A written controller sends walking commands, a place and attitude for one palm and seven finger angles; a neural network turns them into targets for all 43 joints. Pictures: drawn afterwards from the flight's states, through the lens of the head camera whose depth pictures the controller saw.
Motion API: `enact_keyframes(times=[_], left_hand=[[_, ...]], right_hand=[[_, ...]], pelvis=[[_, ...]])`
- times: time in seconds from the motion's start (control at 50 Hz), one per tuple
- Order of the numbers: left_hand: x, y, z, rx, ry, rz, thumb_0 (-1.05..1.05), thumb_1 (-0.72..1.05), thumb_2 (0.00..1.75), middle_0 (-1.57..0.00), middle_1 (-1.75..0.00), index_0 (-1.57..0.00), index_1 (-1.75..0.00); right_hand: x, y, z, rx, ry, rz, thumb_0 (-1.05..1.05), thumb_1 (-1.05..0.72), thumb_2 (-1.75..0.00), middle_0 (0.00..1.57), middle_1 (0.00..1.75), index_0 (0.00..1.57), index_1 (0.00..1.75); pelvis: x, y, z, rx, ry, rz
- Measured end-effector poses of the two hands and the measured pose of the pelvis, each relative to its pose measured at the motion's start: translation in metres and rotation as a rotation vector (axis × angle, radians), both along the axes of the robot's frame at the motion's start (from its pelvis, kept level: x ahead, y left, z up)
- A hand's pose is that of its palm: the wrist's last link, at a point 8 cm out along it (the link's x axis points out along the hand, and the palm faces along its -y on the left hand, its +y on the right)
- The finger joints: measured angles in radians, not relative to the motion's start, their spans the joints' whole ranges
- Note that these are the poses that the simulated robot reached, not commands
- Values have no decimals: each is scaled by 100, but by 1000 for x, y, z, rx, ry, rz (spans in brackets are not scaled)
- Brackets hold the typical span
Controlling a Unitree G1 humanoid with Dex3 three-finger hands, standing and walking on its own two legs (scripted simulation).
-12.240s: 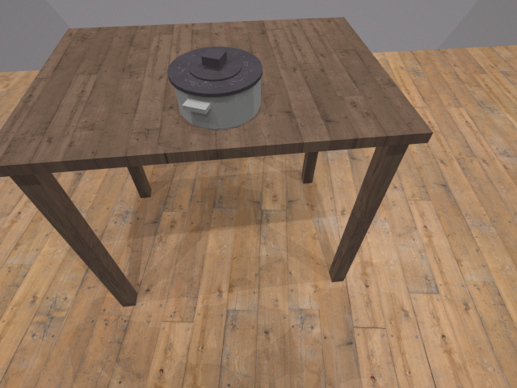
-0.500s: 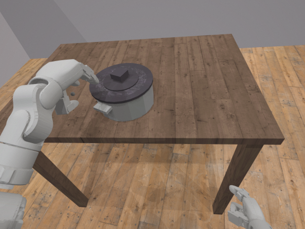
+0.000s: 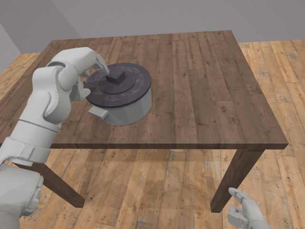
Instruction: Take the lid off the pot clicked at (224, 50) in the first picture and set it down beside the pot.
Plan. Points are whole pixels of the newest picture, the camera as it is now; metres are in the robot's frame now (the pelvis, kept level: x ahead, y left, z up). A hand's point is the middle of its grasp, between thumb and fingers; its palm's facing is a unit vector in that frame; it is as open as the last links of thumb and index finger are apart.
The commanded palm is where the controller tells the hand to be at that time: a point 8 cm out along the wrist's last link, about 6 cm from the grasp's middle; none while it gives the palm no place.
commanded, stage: move the open hand above the knob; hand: left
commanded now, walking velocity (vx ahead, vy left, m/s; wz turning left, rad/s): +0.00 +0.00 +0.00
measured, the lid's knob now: (115, 76) +0.50 +0.15 +0.15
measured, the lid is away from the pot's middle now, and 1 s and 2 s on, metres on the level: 0.00 0.00 0.00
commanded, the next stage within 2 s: lower the open fingers around the knob in 1.26 s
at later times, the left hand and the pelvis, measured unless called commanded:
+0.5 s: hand (104, 65) +0.46 +0.16 +0.21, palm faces -0.23 -0.08 -0.97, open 9.7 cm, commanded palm +0.45 +0.16 +0.28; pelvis +0.01 +0.01 +0.00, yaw +0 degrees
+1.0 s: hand (107, 63) +0.47 +0.15 +0.21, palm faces -0.23 -0.09 -0.97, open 9.7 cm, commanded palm +0.45 +0.16 +0.28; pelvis +0.02 +0.00 +0.00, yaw -1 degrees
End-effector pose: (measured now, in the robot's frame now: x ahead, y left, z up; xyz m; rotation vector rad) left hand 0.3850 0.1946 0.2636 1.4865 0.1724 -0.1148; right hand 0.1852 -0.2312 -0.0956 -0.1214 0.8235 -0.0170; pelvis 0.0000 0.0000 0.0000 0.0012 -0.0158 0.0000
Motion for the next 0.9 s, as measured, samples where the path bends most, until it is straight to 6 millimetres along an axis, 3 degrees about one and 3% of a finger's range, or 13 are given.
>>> enact_keyframes(times=[0.28, 0.66, 0.78, 0.9], left_hand=[[39, -16, 3, -7, 23, 13, 0, -33, 162, -90, -9, -90, -8], [81, -45, 8, -4, 55, -5, 0, -33, 162, -90, -9, -90, -8], [85, -46, 9, -3, 47, -13, 0, -32, 162, -89, -9, -90, -8], [80, -45, 9, -11, 36, -22, 0, -32, 162, -89, -9, -90, -8]], right_hand=[[-16, 4, -9, 5, 66, -33, 1, -91, -90, 20, 30, 20, 30], [-62, -20, -20, -30, 182, -133, 1, -91, -90, 20, 30, 20, 30], [-68, -25, -20, -29, 191, -156, 1, -91, -90, 20, 30, 20, 30], [-60, -25, -19, -20, 178, -146, 1, -91, -90, 20, 30, 20, 30]], pelvis=[[6, 6, 0, 1, 22, -2], [16, 4, 2, 3, 48, -18], [20, 3, 2, 4, 51, -29], [22, 2, 2, 4, 47, -29]])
